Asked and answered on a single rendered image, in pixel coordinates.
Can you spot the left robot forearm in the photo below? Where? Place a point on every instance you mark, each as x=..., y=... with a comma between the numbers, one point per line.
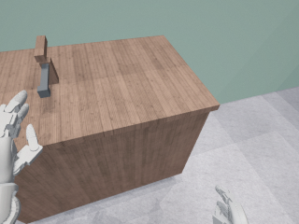
x=10, y=205

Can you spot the robot right hand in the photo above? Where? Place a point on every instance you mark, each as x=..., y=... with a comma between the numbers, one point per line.
x=232, y=213

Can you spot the robot left hand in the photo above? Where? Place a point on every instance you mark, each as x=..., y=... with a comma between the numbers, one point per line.
x=11, y=116

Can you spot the counter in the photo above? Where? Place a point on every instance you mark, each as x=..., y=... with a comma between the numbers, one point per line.
x=121, y=114

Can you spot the tap lever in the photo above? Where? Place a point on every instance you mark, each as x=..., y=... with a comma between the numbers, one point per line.
x=43, y=90

